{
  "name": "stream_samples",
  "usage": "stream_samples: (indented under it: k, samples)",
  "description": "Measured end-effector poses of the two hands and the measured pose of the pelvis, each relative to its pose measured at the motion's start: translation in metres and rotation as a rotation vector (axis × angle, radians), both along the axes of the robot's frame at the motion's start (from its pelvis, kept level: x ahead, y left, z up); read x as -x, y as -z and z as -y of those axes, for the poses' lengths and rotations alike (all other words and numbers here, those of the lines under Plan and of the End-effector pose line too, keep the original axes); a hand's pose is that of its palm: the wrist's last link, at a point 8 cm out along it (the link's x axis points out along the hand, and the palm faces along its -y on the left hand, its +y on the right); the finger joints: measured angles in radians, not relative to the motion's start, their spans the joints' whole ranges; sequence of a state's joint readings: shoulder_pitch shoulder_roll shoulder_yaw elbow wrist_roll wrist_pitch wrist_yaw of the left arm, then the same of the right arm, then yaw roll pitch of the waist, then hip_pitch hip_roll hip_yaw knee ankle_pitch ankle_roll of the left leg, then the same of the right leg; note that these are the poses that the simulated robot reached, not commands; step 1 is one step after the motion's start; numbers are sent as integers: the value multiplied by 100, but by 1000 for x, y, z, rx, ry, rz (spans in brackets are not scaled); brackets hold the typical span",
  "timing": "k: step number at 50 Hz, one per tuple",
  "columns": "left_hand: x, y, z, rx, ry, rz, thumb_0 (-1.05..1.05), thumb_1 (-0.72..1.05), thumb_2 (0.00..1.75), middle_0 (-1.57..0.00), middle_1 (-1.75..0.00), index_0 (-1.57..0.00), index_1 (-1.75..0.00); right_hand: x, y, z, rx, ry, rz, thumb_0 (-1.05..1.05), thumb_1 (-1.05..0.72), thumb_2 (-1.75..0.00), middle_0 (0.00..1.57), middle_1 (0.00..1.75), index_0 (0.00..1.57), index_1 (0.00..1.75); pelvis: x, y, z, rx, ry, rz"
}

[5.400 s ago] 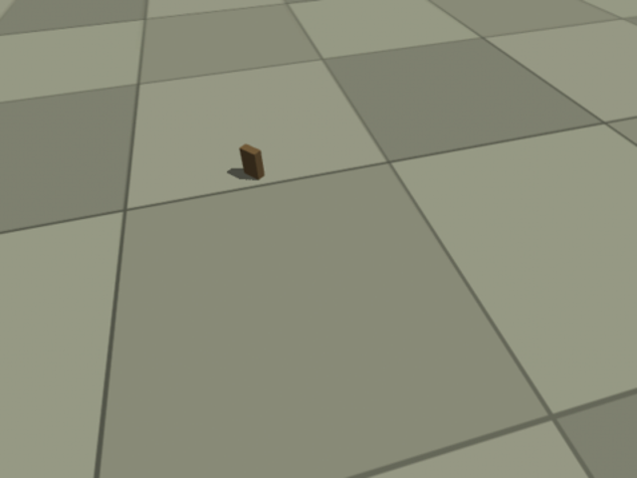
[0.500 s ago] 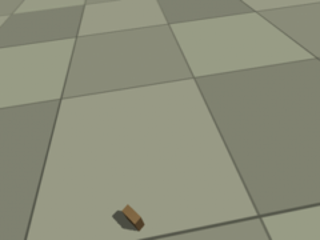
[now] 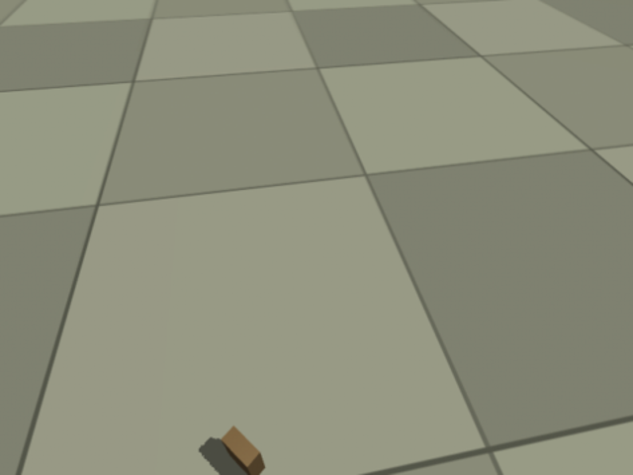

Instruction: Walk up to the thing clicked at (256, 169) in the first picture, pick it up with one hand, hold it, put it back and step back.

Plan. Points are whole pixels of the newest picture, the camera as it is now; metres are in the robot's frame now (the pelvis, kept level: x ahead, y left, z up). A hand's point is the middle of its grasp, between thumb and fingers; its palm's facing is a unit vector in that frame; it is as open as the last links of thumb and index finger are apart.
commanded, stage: walk up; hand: left
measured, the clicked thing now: (244, 454) +0.35 +0.21 -0.70
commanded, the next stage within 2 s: stand in 0.70 s
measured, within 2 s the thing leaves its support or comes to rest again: neither
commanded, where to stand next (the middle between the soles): +0.03 -0.01 m, yaw +1 degrees
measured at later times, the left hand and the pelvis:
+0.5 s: hand out of the picture +0.08 +0.26 -0.16, palm faces +0.01 -0.94 -0.33, open 7.4 cm; pelvis +0.01 +0.00 +0.00, yaw +1 degrees
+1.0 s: hand out of the picture +0.09 +0.26 -0.15, palm faces +0.00 -0.94 -0.35, open 7.4 cm; pelvis +0.01 +0.00 +0.00, yaw +1 degrees
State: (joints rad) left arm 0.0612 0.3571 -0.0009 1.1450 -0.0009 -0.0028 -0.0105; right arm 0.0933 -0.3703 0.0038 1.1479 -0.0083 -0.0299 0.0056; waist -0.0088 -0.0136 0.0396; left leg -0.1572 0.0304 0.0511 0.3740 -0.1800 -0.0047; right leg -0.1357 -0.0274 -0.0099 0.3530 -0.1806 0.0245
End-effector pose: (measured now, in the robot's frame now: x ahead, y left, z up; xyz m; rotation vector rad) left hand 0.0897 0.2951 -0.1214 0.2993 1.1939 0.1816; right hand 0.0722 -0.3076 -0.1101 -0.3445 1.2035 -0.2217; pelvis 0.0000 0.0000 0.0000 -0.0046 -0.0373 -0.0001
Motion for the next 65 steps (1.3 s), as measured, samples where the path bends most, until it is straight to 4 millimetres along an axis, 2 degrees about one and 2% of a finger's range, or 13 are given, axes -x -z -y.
stream_samples:
  k: [12,23,44,55,65]
  samples:
    - [23,-3,-10,-22,-48,-69,1,91,90,-21,-30,-21,-29,-17,8,-18,-45,-21,-5,1,-90,-90,20,30,20,30,-7,-2,-4,-2,-9,-2]
    - [20,-2,-7,-16,-54,-61,1,91,90,-21,-30,-21,-29,-26,7,-20,-50,-19,7,1,-90,-90,20,30,21,30,-12,-3,-4,-3,-12,0]
    - [4,-4,-3,-17,-29,-33,1,90,90,-21,-30,-21,-29,-20,6,-14,-35,-12,-19,1,-90,-90,20,30,20,30,-13,-3,-2,-2,-16,-5]
    - [10,-7,-4,-26,-33,-25,1,90,90,-21,-30,-21,-29,-22,7,-15,-46,-25,-6,1,-90,-90,20,30,20,30,-10,-3,0,-2,-20,1]
    - [24,-6,-3,-24,-41,-43,1,90,90,-21,-30,-21,-29,-16,7,-13,-46,-29,-8,1,-90,-90,20,30,20,30,-6,-3,1,-3,-22,4]
